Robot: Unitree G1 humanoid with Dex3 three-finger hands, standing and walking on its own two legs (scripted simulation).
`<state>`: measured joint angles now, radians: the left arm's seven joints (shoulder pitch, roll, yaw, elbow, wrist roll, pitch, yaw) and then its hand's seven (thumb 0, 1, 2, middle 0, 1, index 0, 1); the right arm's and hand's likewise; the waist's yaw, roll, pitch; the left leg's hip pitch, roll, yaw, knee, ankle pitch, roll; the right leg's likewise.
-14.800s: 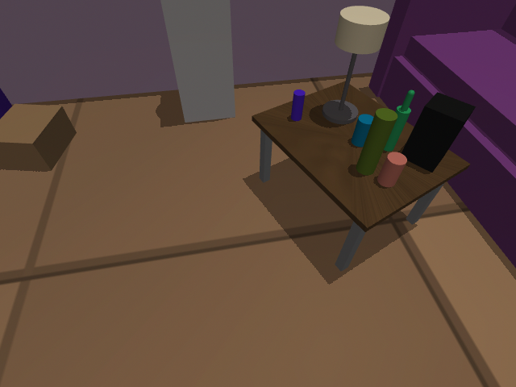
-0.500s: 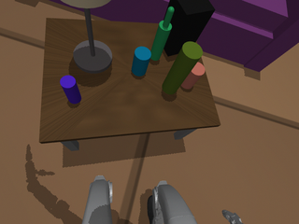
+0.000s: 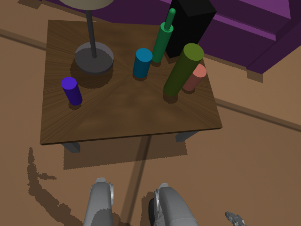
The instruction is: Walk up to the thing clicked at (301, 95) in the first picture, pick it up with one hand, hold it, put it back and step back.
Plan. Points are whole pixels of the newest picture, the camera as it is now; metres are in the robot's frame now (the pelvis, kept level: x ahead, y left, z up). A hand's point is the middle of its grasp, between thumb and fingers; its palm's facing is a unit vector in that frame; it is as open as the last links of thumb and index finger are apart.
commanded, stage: approach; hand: left
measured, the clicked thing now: (72, 92) +0.53 +0.23 -0.20
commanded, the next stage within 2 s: close in in 0.48 s
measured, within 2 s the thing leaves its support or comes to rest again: neither
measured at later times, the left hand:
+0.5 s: hand (28, 96) +0.47 +0.34 -0.13, palm faces +0.22 -0.97 +0.03, open 17.6 cm
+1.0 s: hand (61, 100) +0.50 +0.26 -0.20, palm faces +0.27 -0.96 -0.05, open 17.5 cm
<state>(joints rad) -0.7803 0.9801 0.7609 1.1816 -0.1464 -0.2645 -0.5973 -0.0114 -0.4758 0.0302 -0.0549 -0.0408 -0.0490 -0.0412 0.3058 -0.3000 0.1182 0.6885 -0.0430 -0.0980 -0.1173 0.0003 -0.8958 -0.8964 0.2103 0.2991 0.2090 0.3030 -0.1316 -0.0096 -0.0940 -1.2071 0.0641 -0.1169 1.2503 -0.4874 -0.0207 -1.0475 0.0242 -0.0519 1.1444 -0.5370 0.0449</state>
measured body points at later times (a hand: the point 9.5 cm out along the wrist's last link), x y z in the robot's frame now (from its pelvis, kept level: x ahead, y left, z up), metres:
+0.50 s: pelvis -0.04 -0.01 -0.14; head +0.20 +0.06 +0.24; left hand +0.46 +0.39 -0.13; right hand +0.05 -0.28 -0.24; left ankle +0.04 +0.12 -0.63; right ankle +0.00 -0.16 -0.63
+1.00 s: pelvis -0.07 -0.02 -0.25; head +0.15 +0.01 +0.14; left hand +0.48 +0.31 -0.20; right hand -0.04 -0.29 -0.37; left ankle +0.04 +0.12 -0.63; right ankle +0.00 -0.16 -0.63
